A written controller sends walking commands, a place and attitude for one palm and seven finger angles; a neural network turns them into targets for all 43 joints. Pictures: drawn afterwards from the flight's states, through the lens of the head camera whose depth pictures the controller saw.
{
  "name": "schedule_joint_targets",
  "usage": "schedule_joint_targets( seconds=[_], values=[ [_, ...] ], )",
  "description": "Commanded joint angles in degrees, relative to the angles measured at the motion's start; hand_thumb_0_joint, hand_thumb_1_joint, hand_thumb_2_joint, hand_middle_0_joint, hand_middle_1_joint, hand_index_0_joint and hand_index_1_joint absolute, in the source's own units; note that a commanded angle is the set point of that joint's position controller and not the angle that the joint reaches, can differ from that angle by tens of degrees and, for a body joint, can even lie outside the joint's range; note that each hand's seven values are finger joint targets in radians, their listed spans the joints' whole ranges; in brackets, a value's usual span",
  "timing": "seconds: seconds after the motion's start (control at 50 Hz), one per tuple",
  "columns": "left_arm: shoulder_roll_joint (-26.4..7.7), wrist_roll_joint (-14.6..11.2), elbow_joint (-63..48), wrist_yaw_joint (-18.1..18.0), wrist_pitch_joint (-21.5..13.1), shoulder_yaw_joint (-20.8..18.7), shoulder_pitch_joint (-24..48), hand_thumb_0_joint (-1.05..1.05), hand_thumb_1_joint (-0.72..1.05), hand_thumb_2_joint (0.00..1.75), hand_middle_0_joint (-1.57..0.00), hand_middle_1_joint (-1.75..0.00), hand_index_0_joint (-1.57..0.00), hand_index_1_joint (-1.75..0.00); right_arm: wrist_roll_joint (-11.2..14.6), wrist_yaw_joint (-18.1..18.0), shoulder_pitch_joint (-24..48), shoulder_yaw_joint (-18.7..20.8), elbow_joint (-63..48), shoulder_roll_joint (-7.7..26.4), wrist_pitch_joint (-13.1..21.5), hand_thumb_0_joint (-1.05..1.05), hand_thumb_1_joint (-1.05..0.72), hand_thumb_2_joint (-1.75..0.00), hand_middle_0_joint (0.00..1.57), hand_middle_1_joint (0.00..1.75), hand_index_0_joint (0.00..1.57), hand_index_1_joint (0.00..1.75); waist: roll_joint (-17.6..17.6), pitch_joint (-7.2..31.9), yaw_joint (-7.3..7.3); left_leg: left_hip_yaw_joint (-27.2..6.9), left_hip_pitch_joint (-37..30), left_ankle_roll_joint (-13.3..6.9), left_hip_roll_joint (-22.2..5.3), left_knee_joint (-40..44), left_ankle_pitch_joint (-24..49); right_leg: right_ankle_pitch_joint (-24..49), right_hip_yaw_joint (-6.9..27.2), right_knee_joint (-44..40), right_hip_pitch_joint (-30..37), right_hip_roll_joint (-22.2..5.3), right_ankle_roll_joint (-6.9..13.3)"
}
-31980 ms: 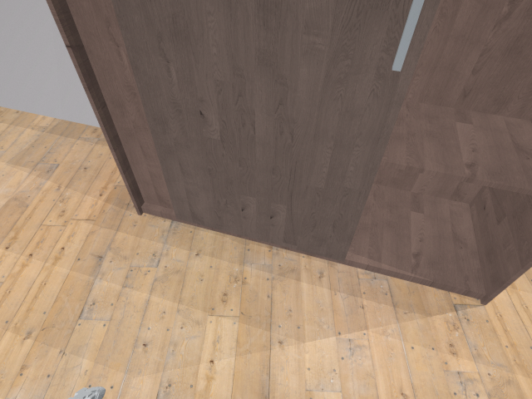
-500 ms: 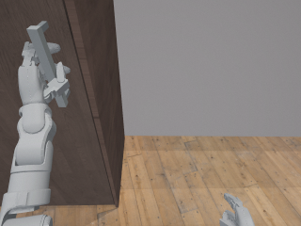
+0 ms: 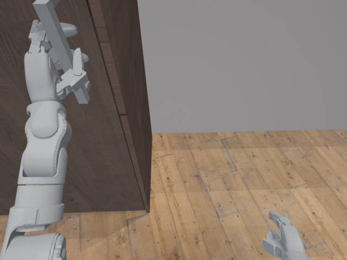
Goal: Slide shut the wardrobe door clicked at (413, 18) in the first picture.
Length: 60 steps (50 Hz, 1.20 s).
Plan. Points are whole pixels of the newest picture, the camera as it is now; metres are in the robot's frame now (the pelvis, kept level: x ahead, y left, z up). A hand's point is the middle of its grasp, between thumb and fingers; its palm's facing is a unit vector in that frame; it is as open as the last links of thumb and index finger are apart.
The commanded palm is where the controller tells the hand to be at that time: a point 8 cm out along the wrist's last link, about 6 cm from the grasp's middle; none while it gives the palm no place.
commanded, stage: stop walking and hold the door there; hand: left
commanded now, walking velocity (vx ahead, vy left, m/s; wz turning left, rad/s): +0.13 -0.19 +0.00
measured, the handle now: (70, 55) +0.42 +0.22 +0.26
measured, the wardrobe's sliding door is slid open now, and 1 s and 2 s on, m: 0.00 0.00 0.00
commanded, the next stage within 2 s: loosen the grip on the handle in 1.24 s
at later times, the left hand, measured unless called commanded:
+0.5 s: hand (80, 72) +0.38 +0.19 +0.25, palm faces +0.23 -0.97 -0.09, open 6.1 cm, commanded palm +0.35 +0.22 +0.25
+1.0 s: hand (81, 72) +0.38 +0.19 +0.25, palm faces +0.29 -0.95 -0.12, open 6.3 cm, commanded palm +0.34 +0.22 +0.25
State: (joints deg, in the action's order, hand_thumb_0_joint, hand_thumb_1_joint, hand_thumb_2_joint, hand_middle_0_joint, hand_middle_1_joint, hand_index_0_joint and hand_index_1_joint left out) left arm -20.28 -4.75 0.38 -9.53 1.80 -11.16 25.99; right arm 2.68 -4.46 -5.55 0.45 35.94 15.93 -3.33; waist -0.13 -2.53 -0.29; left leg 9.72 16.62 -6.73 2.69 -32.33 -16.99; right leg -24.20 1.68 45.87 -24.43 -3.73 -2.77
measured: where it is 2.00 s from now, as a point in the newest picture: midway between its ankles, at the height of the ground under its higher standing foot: outside the picture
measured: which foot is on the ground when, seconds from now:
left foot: down 0.00-1.00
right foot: up 0.00-0.34, down 0.36-1.00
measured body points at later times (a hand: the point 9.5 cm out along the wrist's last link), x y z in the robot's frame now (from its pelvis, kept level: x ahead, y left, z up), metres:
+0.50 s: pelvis -0.03 +0.02 +0.01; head -0.03 +0.03 +0.46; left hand +0.36 +0.24 +0.25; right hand +0.12 -0.23 -0.08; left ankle +0.01 +0.05 -0.73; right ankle -0.06 -0.10 -0.73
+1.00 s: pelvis -0.02 -0.01 +0.01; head -0.04 -0.01 +0.46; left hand +0.36 +0.24 +0.25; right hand +0.11 -0.27 -0.08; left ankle +0.01 +0.04 -0.73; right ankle -0.06 -0.10 -0.73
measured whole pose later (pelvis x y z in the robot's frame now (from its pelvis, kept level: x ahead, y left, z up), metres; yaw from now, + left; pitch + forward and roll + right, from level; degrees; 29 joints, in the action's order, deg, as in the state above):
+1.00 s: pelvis -0.02 -0.01 +0.01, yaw -5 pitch +1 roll -1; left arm -22.2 -5.2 14.5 -8.7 2.3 -13.3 27.1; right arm 2.2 -5.1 -11.5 -1.7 39.8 14.8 0.7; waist -2.1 4.0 -0.1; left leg 13.4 15.7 -5.0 -1.6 -27.6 -13.3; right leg -15.3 -3.2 24.7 -10.2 3.1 2.2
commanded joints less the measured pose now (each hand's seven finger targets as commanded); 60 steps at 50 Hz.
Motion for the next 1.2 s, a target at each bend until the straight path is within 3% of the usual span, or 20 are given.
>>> schedule_joint_targets(
  seconds=[0.0, 0.02, 0.06, 0.1, 0.14, 0.2, 0.26, 0.3, 0.36, 0.4, 0.46, 0.56, 0.6, 0.66, 0.7, 0.78, 0.9, 0.98, 1.02, 1.18],
  values=[
    [-6.08, 1.02, -17.89, 2.46, -6.92, 3.57, 19.92, 0.0, 0.9, 0.9, -0.45, -1.4, -0.45, -1.4, -0.08, 0.64, 3.62, 1.99, -7.88, 6.13, 4.92, 0.0, -0.9, -0.9, 0.2, 0.3, 0.2, 0.3, -3.05, 23.35, -0.2, -14.58, -24.19, -1.05, -19.83, 5.87, 48.52, -6.05, -2.17, 14.34, -6.78, 0.45, 0.5],
    [-6.43, 1.24, -17.96, 2.59, -6.54, 3.44, 20.95, 0.0, 0.9, 0.9, -0.45, -1.4, -0.45, -1.4, -0.31, 0.61, 3.69, 1.71, -7.68, 6.06, 5.09, 0.0, -0.9, -0.9, 0.2, 0.3, 0.2, 0.3, -2.35, 22.05, -0.19, -14.37, -22.73, -0.19, -19.63, 7.2, 46.03, -4.35, -2.57, 13.18, -5.97, 0.48, 0.41],
    [-4.87, 0.9, -18.46, 3.12, -6.18, 4.8, 23.33, 0.0, 0.9, 0.9, -0.45, -1.4, -0.45, -1.4, -0.9, 0.47, 4.0, 0.83, -7.64, 5.0, 5.65, 0.0, -0.9, -0.9, 0.2, 0.3, 0.2, 0.3, -5.13, 20.97, -0.15, -13.45, -21.44, 2.61, -18.79, 10.21, 39.66, -1.67, -3.61, 8.97, -3.33, 1.05, 0.55],
    [-7.24, 0.95, -17.38, 2.97, -5.92, 2.68, 24.18, 0.0, 0.9, 0.9, -0.45, -1.4, -0.45, -1.4, -1.69, 0.16, 4.0, 0.12, -7.17, 4.78, 6.35, 0.0, -0.9, -0.9, 0.2, 0.3, 0.2, 0.3, -7.96, 20.31, 0.11, -12.56, -21.56, 5.06, -18.06, 12.83, 34.55, -0.36, -3.67, 3.14, -0.54, 1.66, 1.04],
    [-5.22, 0.51, -18.77, 3.32, -5.96, 4.77, 26.1, 0.0, 0.9, 0.9, -0.45, -1.4, -0.45, -1.4, -2.05, 0.23, 3.7, -0.65, -7.04, 3.85, 7.38, 0.0, -0.9, -0.9, 0.2, 0.3, 0.2, 0.3, -9.07, 21.55, -0.19, -12.05, -25.52, 7.54, -17.54, 13.06, 39.27, 1.14, -4.26, -3.8, 1.05, 2.72, 1.37],
    [-7.37, 0.77, -16.82, 3.26, -5.78, 2.59, 24.54, 0.0, 0.9, 0.9, -0.45, -1.4, -0.45, -1.4, -2.5, 0.38, 3.19, -0.82, -6.54, 4.53, 8.0, 0.0, -0.9, -0.9, 0.2, 0.3, 0.2, 0.3, -8.61, 23.09, -0.04, -10.7, -27.02, 9.94, -17.13, 11.6, 44.01, 4.31, -3.83, -11.7, 4.54, 3.29, 2.04],
    [-7.0, 0.84, -17.46, 3.39, -6.12, 2.93, 26.42, 0.0, 0.9, 0.9, -0.45, -1.4, -0.45, -1.4, -2.42, 0.71, 3.47, -0.87, -6.59, 4.6, 8.37, 0.0, -0.9, -0.9, 0.2, 0.3, 0.2, 0.3, -9.24, 25.21, 0.15, -10.29, -29.14, 11.72, -17.17, 9.59, 47.96, 7.77, -3.09, -16.89, 6.38, 2.99, 2.95],
    [-8.57, 0.99, -14.56, 3.27, -5.73, 1.3, 24.84, 0.0, 0.9, 0.9, -0.45, -1.4, -0.45, -1.4, -2.32, 0.66, 3.72, -0.78, -6.52, 4.92, 8.06, 0.0, -0.9, -0.9, 0.2, 0.3, 0.2, 0.3, -7.11, 24.98, 0.26, -10.54, -26.33, 11.49, -17.57, 8.58, 44.73, 10.33, -1.84, -19.48, 8.65, 1.89, 3.43],
    [-9.23, 0.64, -13.44, 2.94, -5.68, 0.48, 26.92, 0.0, 0.9, 0.9, -0.45, -1.4, -0.45, -1.4, -1.91, 0.42, 3.35, -0.49, -6.45, 5.68, 7.74, 0.0, -0.9, -0.9, 0.2, 0.3, 0.2, 0.3, -7.37, 25.66, 0.22, -11.32, -24.24, 11.88, -17.25, 8.7, 39.02, 12.85, -0.99, -20.1, 9.34, 0.7, 4.16],
    [-8.45, 0.49, -12.55, 2.92, -5.56, 1.14, 27.47, 0.0, 0.9, 0.9, -0.45, -1.4, -0.45, -1.4, -1.44, 0.17, 3.12, -0.04, -6.37, 5.83, 7.86, 0.0, -0.9, -0.9, 0.2, 0.3, 0.2, 0.3, -4.49, 26.67, 0.28, -11.16, -24.87, 10.89, -17.2, 7.96, 38.2, 13.39, -0.84, -19.68, 9.04, 0.8, 3.97],
    [-5.99, 0.32, -9.35, 2.86, -5.04, 3.33, 29.05, 0.0, 0.9, 0.9, -0.45, -1.4, -0.45, -1.4, -1.4, -0.1, 3.35, -0.07, -6.08, 5.78, 8.03, 0.0, -0.9, -0.9, 0.2, 0.3, 0.2, 0.3, -6.28, 24.78, 0.36, -11.67, -22.44, 10.08, -17.41, 10.97, 28.37, 9.19, -0.91, -18.71, 7.55, 1.03, 3.62],
    [-6.27, 0.47, -4.25, 2.08, -4.92, 3.1, 29.39, 0.0, 0.9, 0.9, -0.45, -1.4, -0.45, -1.4, -1.67, -0.77, 3.4, 0.09, -5.27, 6.3, 7.93, 0.0, -0.9, -0.9, 0.2, 0.3, 0.2, 0.3, -5.93, 20.71, 0.84, -12.2, -15.89, 9.38, -16.85, 14.93, 12.53, 10.21, -0.5, -20.83, 8.72, 0.54, 4.08],
    [-8.92, 0.77, -3.61, 1.89, -5.24, 1.19, 29.66, 0.0, 0.9, 0.9, -0.45, -1.4, -0.45, -1.4, -1.69, -1.04, 2.83, 0.43, -4.93, 6.88, 7.76, 0.0, -0.9, -0.9, 0.2, 0.3, 0.2, 0.3, -3.74, 20.93, 0.89, -11.61, -14.69, 8.85, -15.83, 13.64, 12.17, 12.12, 0.18, -22.92, 10.21, -0.26, 4.42],
    [-7.56, 0.59, -3.02, 2.04, -5.41, 2.35, 29.51, 0.0, 0.9, 0.9, -0.45, -1.4, -0.45, -1.4, -1.25, -1.17, 2.51, 0.47, -4.95, 6.67, 7.83, 0.0, -0.9, -0.9, 0.2, 0.3, 0.2, 0.3, -3.8, 21.93, 0.66, -11.17, -16.04, 7.33, -15.62, 11.16, 15.84, 15.88, 1.58, -23.51, 10.15, -1.33, 4.57],
    [-9.86, 0.68, -2.06, 1.91, -5.3, 0.54, 28.18, 0.0, 0.9, 0.9, -0.45, -1.4, -0.45, -1.4, -1.13, -1.34, 2.1, 0.66, -4.57, 7.14, 7.76, 0.0, -0.9, -0.9, 0.2, 0.3, 0.2, 0.3, -3.18, 22.56, 0.66, -10.9, -16.16, 6.85, -15.53, 10.0, 18.12, 17.67, 1.79, -23.74, 10.56, -1.6, 4.32],
    [-9.93, 0.62, -2.1, 2.02, -5.43, 0.44, 27.0, 0.0, 0.9, 0.9, -0.45, -1.4, -0.45, -1.4, -0.82, -1.34, 1.87, 0.52, -4.63, 7.0, 7.6, 0.0, -0.9, -0.9, 0.2, 0.3, 0.2, 0.3, -4.56, 22.72, 0.6, -11.32, -16.51, 6.28, -15.75, 9.11, 21.59, 19.25, 1.68, -23.36, 10.69, -1.47, 4.12],
    [-13.18, 0.55, -1.54, 2.01, -5.44, -2.75, 23.36, 0.0, 0.9, 0.9, -0.45, -1.4, -0.45, -1.4, -0.67, -1.58, 1.69, 0.54, -4.75, 7.12, 6.91, 0.0, -0.9, -0.9, 0.2, 0.3, 0.2, 0.3, -2.24, 21.99, 0.7, -10.46, -15.14, 5.76, -15.04, 7.63, 21.37, 23.43, 2.73, -24.23, 11.66, -2.32, 4.03],
    [-12.13, 0.47, -2.97, 2.25, -5.73, -1.96, 22.31, 0.0, 0.9, 0.9, -0.45, -1.4, -0.45, -1.4, -0.35, -1.48, 1.66, 0.29, -5.31, 6.54, 6.73, 0.0, -0.9, -0.9, 0.2, 0.3, 0.2, 0.3, -2.69, 22.33, 0.67, -10.28, -15.87, 5.48, -14.95, 7.19, 23.51, 25.83, 2.78, -23.7, 12.13, -2.18, 3.89],
    [-13.96, 0.5, -2.45, 2.08, -5.61, -3.81, 21.18, 0.0, 0.9, 0.9, -0.45, -1.4, -0.45, -1.4, -0.25, -1.51, 1.64, 0.3, -5.34, 6.78, 6.47, 0.0, -0.9, -0.9, 0.2, 0.3, 0.2, 0.3, -2.65, 22.07, 0.75, -10.29, -15.52, 5.33, -14.95, 6.62, 24.73, 27.6, 2.82, -23.76, 12.42, -2.42, 3.76],
    [-15.31, 0.38, -3.01, 2.25, -5.77, -5.7, 18.1, 0.0, 0.9, 0.9, -0.45, -1.4, -0.45, -1.4, -0.1, -1.55, 1.72, 0.2, -6.07, 6.62, 5.76, 0.0, -0.9, -0.9, 0.2, 0.3, 0.2, 0.3, -2.08, 21.96, 0.84, -9.52, -15.23, 5.28, -14.42, 5.77, 26.19, 31.62, 3.25, -23.81, 13.27, -2.57, 3.55]
  ],
)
